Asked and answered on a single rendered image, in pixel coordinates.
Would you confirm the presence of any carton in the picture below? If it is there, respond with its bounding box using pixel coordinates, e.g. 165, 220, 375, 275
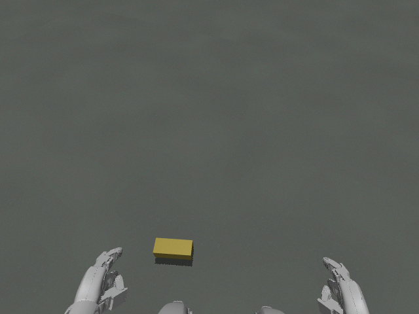
153, 237, 193, 260

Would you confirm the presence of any left robot hand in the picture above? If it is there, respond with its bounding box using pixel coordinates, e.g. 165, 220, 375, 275
74, 247, 128, 314

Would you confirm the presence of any left robot arm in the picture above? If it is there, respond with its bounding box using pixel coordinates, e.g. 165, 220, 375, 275
64, 300, 100, 314

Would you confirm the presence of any right robot hand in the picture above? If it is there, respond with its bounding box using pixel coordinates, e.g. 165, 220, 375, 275
318, 257, 369, 314

